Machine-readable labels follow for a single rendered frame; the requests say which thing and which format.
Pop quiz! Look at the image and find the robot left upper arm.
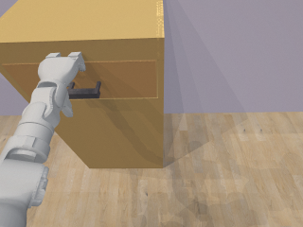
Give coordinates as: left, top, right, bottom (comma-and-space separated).
0, 158, 49, 227

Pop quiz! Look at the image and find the left robot forearm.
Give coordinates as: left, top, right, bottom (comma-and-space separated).
0, 79, 67, 165

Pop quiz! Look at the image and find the drawer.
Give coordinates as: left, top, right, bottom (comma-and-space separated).
1, 60, 157, 98

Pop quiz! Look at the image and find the cabinet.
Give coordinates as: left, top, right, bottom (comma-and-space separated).
0, 0, 165, 168

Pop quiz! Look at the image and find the robot left hand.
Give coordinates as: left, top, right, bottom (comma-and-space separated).
38, 52, 86, 117

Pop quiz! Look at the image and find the handle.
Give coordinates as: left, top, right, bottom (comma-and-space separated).
66, 81, 101, 99

